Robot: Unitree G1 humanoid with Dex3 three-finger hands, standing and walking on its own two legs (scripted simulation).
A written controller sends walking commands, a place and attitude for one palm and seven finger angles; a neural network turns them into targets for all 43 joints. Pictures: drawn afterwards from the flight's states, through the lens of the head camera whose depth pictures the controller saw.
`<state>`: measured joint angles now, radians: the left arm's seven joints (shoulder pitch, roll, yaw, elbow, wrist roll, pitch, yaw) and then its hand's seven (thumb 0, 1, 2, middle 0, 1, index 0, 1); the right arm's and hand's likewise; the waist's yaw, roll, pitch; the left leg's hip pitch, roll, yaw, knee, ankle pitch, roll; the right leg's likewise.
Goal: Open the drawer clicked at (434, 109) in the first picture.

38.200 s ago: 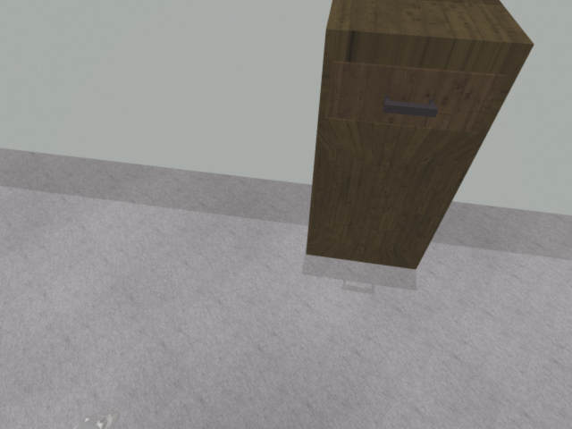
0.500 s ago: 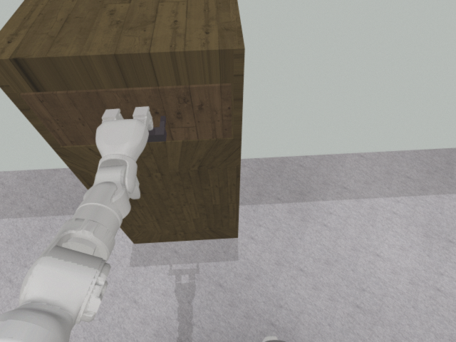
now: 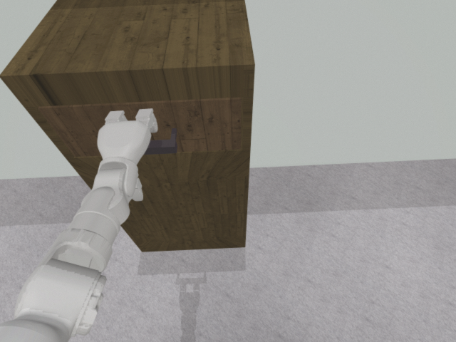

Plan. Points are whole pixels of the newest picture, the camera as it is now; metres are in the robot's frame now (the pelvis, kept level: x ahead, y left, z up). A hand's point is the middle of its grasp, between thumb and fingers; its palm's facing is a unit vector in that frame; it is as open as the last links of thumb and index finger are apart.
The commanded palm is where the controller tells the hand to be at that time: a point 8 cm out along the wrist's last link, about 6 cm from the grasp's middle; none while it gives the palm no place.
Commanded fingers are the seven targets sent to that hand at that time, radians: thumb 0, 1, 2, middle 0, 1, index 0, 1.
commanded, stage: lift the fingers back up to retry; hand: left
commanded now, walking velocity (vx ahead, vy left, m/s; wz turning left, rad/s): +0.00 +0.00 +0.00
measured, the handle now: (147, 140) +0.53 +0.19 +0.01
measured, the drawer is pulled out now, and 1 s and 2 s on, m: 0.00 0.00 0.00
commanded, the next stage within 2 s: re-aim the fingers above the handle in 0.34 s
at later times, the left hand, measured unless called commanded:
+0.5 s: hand (133, 158) +0.43 +0.18 +0.07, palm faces -0.01 -0.02 -1.00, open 13.8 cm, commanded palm +0.41 +0.19 +0.13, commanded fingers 0.00 -0.50 0.30 -0.30 -1.20 -0.30 -1.20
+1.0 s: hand (135, 151) +0.44 +0.17 +0.08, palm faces +0.05 -0.02 -1.00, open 13.8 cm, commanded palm +0.41 +0.19 +0.13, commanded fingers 0.00 -0.50 0.30 -0.30 -1.20 -0.30 -1.20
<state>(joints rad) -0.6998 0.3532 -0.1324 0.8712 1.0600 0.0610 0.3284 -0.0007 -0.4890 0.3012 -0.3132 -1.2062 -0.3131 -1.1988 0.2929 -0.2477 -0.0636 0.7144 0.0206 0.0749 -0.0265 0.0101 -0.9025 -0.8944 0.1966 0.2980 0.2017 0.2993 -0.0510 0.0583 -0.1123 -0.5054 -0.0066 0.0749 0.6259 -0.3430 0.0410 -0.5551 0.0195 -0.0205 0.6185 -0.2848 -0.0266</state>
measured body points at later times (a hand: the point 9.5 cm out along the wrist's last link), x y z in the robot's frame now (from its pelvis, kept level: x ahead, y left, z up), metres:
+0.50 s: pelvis +0.01 -0.01 +0.01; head +0.06 -0.03 +0.45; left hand +0.42 +0.18 +0.13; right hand +0.15 -0.26 -0.12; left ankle -0.03 +0.09 -0.72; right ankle +0.00 -0.10 -0.72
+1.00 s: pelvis +0.00 -0.02 +0.01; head +0.05 -0.05 +0.46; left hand +0.43 +0.17 +0.14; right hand +0.10 -0.28 -0.13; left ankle -0.03 +0.09 -0.72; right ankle +0.00 -0.10 -0.72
